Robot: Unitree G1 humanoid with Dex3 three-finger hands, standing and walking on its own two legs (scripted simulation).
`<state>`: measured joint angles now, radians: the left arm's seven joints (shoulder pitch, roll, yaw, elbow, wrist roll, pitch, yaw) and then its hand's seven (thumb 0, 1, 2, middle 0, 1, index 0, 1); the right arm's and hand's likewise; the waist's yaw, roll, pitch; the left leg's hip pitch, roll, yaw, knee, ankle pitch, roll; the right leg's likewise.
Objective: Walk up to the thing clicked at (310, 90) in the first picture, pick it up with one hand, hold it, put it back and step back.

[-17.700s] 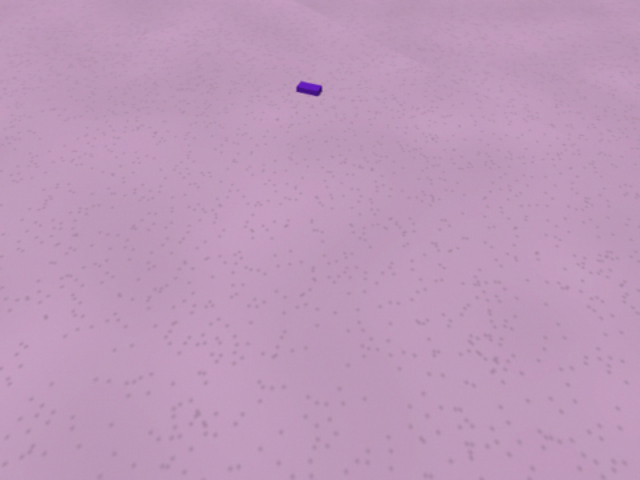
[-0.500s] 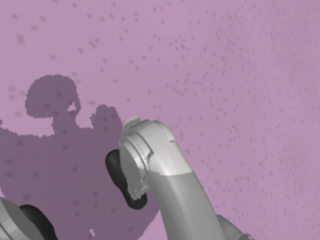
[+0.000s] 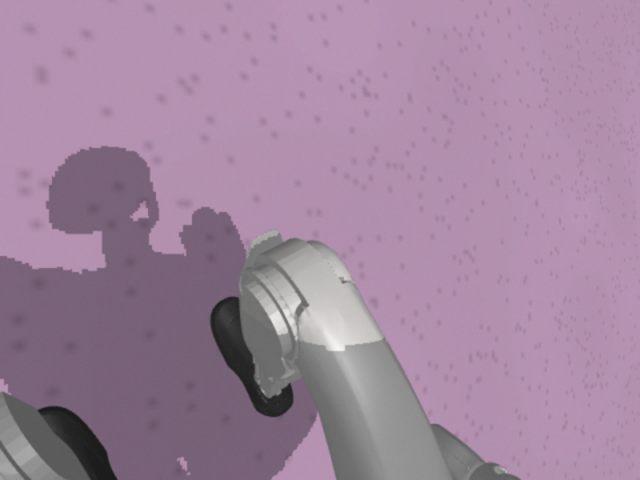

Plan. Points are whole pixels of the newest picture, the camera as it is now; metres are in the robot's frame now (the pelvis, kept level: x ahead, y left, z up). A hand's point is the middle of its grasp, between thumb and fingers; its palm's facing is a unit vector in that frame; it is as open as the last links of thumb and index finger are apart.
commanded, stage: close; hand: left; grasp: from above
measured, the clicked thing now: out of the picture +0.51 +0.34 -0.29
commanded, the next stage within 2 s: settle in 1.02 s
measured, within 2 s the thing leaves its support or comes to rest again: leaves its support in 1.44 s
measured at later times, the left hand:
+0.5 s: hand out of the picture +0.49 +0.33 -0.25, palm faces -0.42 -0.16 -0.89, open 11.8 cm
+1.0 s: hand out of the picture +0.50 +0.33 -0.25, palm faces -0.41 -0.16 -0.90, open 9.9 cm
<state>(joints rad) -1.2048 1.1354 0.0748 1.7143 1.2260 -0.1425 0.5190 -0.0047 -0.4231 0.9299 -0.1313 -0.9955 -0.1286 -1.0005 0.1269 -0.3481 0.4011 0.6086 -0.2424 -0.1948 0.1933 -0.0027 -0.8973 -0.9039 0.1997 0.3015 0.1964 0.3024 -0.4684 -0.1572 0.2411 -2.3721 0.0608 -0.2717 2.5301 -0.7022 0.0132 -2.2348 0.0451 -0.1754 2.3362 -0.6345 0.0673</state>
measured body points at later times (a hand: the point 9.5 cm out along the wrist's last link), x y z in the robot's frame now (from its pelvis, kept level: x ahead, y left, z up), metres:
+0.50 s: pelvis +0.00 +0.00 +0.00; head +0.31 +0.12 +0.31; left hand +0.51 +0.33 -0.20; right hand +0.02 -0.24 -0.05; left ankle +0.06 +0.13 -0.28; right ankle +0.12 -0.12 -0.27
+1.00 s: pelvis +0.00 +0.00 +0.00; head +0.30 +0.12 +0.31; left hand +0.51 +0.33 -0.20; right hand +0.02 -0.24 -0.05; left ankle +0.06 +0.13 -0.28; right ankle +0.12 -0.12 -0.27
